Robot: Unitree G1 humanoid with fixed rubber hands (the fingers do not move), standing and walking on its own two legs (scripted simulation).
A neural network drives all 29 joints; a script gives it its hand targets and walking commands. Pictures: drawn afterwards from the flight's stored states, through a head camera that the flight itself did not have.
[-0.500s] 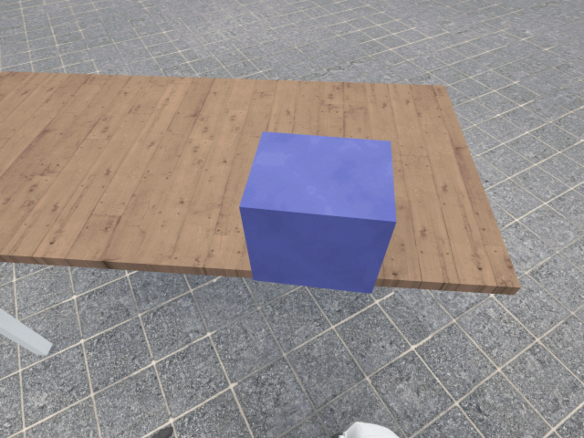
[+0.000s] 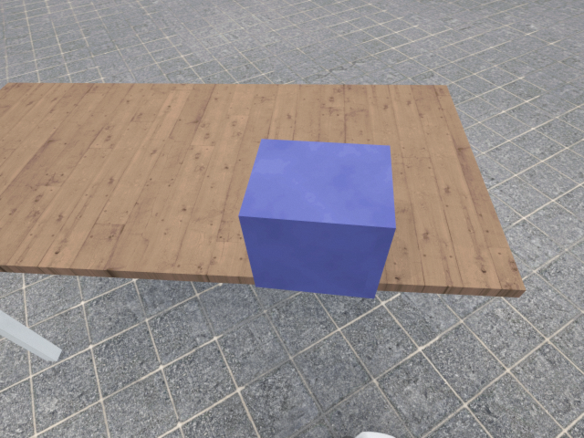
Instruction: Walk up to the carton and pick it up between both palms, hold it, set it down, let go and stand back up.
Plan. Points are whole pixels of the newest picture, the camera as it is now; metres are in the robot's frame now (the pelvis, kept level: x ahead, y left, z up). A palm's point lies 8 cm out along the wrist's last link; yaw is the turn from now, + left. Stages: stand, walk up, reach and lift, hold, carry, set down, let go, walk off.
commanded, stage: walk up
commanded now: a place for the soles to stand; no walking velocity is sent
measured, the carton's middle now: (318, 220) +0.42 -0.01 +0.03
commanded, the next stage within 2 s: none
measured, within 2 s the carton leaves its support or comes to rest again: neither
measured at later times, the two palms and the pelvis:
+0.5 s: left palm out of the picture +0.08 +0.26 -0.15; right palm out of the picture +0.01 -0.22 -0.15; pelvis +0.03 +0.03 -0.01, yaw -8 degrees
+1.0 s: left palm out of the picture +0.14 +0.27 -0.15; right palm out of the picture +0.01 -0.21 -0.17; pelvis +0.02 +0.05 -0.03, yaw -13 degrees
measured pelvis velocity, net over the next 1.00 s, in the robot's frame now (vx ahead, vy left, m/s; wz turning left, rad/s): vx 0.02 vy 0.05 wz -0.22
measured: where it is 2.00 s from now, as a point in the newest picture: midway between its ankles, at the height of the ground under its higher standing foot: outside the picture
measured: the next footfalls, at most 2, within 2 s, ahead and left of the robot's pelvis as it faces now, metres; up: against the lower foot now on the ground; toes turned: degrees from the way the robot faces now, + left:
none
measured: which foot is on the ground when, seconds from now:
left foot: down 0.00-1.00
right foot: down 0.00-1.00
